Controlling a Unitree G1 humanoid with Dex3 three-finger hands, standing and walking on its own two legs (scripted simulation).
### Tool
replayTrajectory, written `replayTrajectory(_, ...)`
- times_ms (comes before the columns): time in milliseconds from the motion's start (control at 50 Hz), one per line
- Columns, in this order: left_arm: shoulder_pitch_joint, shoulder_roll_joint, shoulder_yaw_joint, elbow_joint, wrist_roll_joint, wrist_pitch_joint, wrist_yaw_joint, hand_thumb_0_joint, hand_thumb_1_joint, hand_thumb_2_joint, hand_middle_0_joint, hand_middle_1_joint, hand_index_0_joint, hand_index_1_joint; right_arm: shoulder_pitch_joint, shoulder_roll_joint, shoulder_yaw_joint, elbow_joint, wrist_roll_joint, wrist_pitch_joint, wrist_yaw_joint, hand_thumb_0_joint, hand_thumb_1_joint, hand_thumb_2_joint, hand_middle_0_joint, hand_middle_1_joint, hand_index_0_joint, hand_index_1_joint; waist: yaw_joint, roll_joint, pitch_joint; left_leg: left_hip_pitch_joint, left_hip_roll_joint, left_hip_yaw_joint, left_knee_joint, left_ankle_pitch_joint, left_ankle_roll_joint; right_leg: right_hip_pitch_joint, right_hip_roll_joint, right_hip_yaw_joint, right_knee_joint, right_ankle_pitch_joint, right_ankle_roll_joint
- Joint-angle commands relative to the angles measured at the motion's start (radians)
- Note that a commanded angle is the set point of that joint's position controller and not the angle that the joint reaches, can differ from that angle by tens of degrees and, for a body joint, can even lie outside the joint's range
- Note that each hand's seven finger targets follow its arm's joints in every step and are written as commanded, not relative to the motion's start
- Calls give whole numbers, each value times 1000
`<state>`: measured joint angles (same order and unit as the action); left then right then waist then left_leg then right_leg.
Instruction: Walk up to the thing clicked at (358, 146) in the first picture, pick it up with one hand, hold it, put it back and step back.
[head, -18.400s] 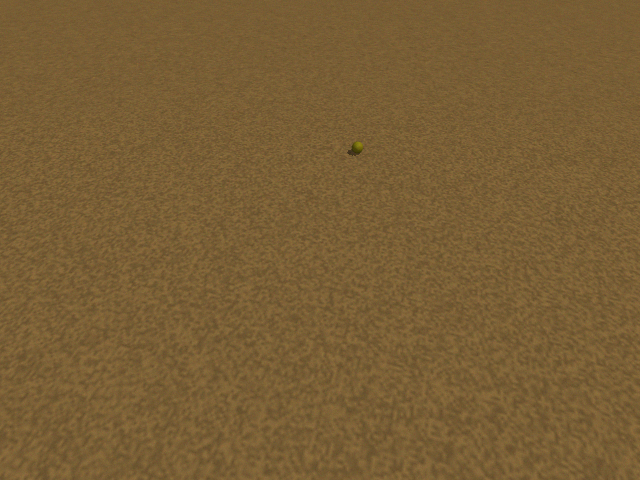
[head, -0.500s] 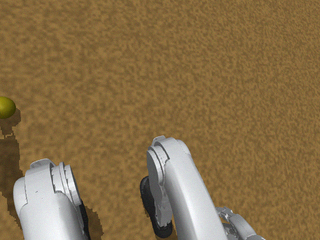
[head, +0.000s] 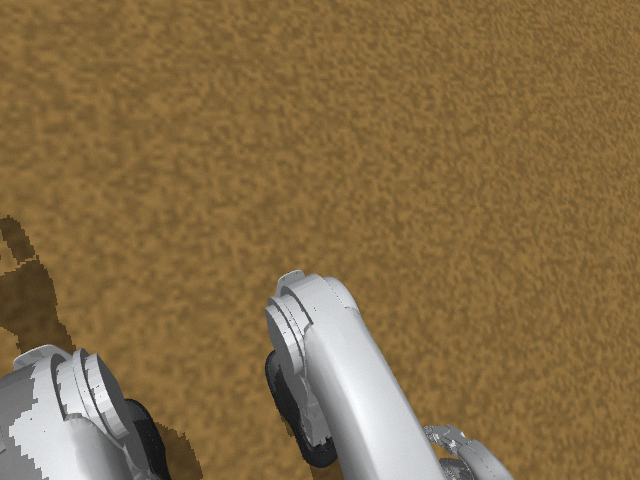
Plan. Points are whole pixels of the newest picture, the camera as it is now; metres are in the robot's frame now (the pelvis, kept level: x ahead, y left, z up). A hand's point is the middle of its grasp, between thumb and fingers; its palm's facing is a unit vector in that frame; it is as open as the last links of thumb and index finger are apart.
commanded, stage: approach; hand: left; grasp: from above
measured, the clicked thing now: out of the picture +0.48 +0.33 -0.29
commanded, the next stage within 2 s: close in in 0.06 s
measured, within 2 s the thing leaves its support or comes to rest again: neither
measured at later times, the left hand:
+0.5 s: hand out of the picture +0.46 +0.33 -0.20, palm faces -0.43 -0.13 -0.90, open 14.3 cm
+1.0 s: hand out of the picture +0.47 +0.32 -0.24, palm faces -0.44 -0.16 -0.89, open 14.3 cm
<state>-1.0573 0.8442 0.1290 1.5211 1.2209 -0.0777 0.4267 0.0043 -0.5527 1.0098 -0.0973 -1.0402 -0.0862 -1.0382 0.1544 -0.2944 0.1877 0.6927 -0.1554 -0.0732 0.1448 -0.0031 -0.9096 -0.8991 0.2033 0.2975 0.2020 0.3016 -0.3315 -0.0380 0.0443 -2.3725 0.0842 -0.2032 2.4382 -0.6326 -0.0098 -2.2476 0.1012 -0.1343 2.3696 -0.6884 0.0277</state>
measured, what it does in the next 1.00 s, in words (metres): stands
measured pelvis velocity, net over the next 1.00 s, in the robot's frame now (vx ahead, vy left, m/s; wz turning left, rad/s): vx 0.01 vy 0.01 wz -0.05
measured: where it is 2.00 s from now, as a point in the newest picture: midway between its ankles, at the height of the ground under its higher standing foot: (236, 456)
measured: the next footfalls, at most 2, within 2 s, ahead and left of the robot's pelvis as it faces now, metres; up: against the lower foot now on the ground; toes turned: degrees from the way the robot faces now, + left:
none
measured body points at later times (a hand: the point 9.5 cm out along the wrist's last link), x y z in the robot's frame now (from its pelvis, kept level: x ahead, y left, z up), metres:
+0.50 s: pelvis +0.00 +0.01 +0.00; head +0.25 +0.12 +0.36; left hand +0.48 +0.33 -0.15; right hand +0.08 -0.26 -0.08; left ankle +0.08 +0.14 -0.28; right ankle +0.10 -0.11 -0.28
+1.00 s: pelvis +0.01 +0.01 -0.01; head +0.28 +0.11 +0.32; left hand +0.49 +0.33 -0.19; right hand +0.03 -0.25 -0.08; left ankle +0.08 +0.14 -0.28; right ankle +0.10 -0.11 -0.28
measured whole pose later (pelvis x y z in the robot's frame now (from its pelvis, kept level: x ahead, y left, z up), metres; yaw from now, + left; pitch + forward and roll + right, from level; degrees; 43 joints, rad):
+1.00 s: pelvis +0.01 +0.01 -0.01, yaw -3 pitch +28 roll -12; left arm -1.03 1.00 0.16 1.64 1.21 -0.17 0.51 0.00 -0.53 0.99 -0.09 -0.99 -0.07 -0.99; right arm 0.13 -0.30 0.28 0.69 -0.24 -0.18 0.19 0.00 -0.90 -0.90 0.20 0.30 0.20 0.30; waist -0.37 -0.13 0.15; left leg -2.37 0.08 -0.27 2.52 -0.68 -0.02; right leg -2.22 0.12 -0.18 2.41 -0.71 0.04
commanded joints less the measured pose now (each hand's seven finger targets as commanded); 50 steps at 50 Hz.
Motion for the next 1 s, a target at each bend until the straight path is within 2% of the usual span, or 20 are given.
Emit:
replayTrajectory(0,-211,315,-1,-125,-66,29,-20,0,-581,995,-71,-1027,-69,-1028,164,-233,-76,-26,9,-6,-8,0,-903,-897,200,300,200,300,54,289,-678,398,-23,120,-188,97,57,434,21,-11,-287,195,-41)
replayTrajectory(80,-195,289,-22,-171,-95,-16,-93,0,-585,1003,-70,-1034,-67,-1036,185,-242,-87,-14,9,-7,-11,0,-902,-897,200,300,200,300,33,256,-649,412,-23,102,-192,76,53,409,17,-35,-287,167,-44)
replayTrajectory(100,-202,341,19,-208,-91,-37,-100,0,-581,1006,-74,-1037,-70,-1039,191,-263,-95,-22,2,-5,-13,0,-903,-897,200,300,200,300,35,270,-672,427,-22,98,-188,101,48,428,16,-45,-282,191,-44)
replayTrajectory(120,-193,323,13,-202,-83,-53,-110,0,-584,1016,-74,-1041,-70,-1044,204,-265,-100,-12,0,0,-15,0,-904,-897,200,300,200,300,32,273,-668,449,-22,92,-186,111,42,415,14,-55,-270,202,-48)
replayTrajectory(160,-239,201,-74,-254,-78,-91,-127,0,-583,993,-70,-1031,-71,-1028,215,-252,-97,7,0,2,-11,0,-904,-899,200,300,200,300,8,319,-656,500,-25,89,-194,99,33,368,13,-75,-272,201,-52)
replayTrajectory(200,-255,256,-50,-296,-61,-125,-113,0,-577,981,-67,-1030,-72,-1024,222,-260,-101,11,-3,4,-14,0,-903,-898,199,300,200,300,16,362,-674,553,-19,79,-200,112,25,351,14,-88,-261,214,-51)
replayTrajectory(240,-242,226,-72,-257,-50,-146,-95,0,-575,985,-71,-1019,-73,-1016,212,-263,-100,12,-3,3,-12,0,-903,-899,199,300,200,300,13,365,-649,574,-19,77,-192,120,23,323,11,-91,-253,222,-52)
replayTrajectory(360,-256,262,-26,-212,25,-164,13,0,-586,1038,-68,-974,-47,-995,190,-267,-88,13,-17,-1,-3,0,-897,-901,199,300,200,300,31,453,-658,647,-16,67,-209,188,12,268,11,-119,-211,265,-58)
replayTrajectory(500,-258,259,-28,-2,65,-118,113,0,-578,1037,-70,-960,-47,-981,162,-273,-59,6,-43,-29,12,0,-893,-899,200,300,200,300,-14,389,-550,548,-16,77,-188,135,24,254,17,-116,-222,246,-51)
replayTrajectory(580,-307,324,-1,-21,47,-101,147,0,-544,995,-73,-972,-63,-981,149,-292,-42,-9,-53,-59,13,0,-892,-899,200,300,200,300,-17,395,-588,546,-14,78,-181,111,25,294,15,-116,-227,223,-47)
replayTrajectory(600,-290,305,-25,21,49,-94,144,0,-555,1011,-72,-978,-58,-990,144,-291,-41,-12,-53,-69,15,0,-894,-900,199,300,199,300,-27,390,-571,544,-11,75,-172,99,27,279,17,-113,-217,215,-49)
replayTrajectory(660,-302,323,-29,38,32,-88,148,0,-531,972,-69,-999,-68,-998,139,-297,-28,-15,-59,-91,19,0,-895,-900,199,300,199,300,-41,387,-563,516,-9,71,-157,73,31,289,21,-106,-223,193,-47)
replayTrajectory(680,-324,378,9,-6,20,-93,154,0,-529,971,-69,-991,-68,-990,137,-309,-27,-20,-62,-95,18,0,-893,-899,199,300,199,300,-36,373,-584,508,-8,70,-155,68,33,316,22,-107,-235,185,-43)
replayTrajectory(720,-285,403,33,12,11,-90,156,0,-536,975,-69,-983,-65,-984,141,-309,-20,-19,-64,-101,18,0,-895,-900,199,300,199,300,-24,378,-599,512,-6,72,-143,96,32,341,21,-109,-226,213,-40)
replayTrajectory(760,-281,379,11,18,3,-88,143,0,-551,982,-64,-988,-58,-992,145,-307,-9,-23,-69,-112,25,0,-897,-900,199,300,199,300,-42,381,-575,500,-5,71,-133,97,35,339,22,-108,-224,222,-38)
replayTrajectory(800,-237,423,39,37,-1,-87,143,0,-549,982,-68,-991,-62,-995,144,-311,-8,-13,-71,-110,25,0,-897,-901,199,300,199,300,-24,378,-591,488,0,67,-128,110,35,375,30,-100,-225,236,-40)
replayTrajectory(820,-245,387,13,12,-13,-90,137,0,-554,987,-68,-977,-58,-984,136,-308,-1,-27,-72,-114,27,0,-896,-901,199,300,199,300,-26,376,-593,498,-4,68,-130,115,34,370,27,-114,-225,241,-38)
replayTrajectory(860,-203,421,48,19,-15,-87,135,0,-556,994,-69,-981,-58,-990,155,-312,-2,-9,-81,-110,30,0,-896,-901,199,300,200,300,-20,401,-610,522,1,61,-134,149,30,398,32,-118,-216,274,-39)
replayTrajectory(900,-199,399,23,20,-23,-92,126,0,-554,985,-67,-983,-58,-989,146,-311,3,-14,-78,-112,37,0,-898,-901,199,300,200,300,-31,409,-580,527,2,53,-135,154,27,373,32,-133,-204,278,-42)
replayTrajectory(980,-183,436,47,-4,-24,-110,123,0,-570,1011,-71,-972,-54,-987,155,-326,4,-8,-80,-108,40,0,-898,-902,199,300,200,300,-32,409,-573,531,6,47,-126,187,27,396,34,-137,-205,310,-38)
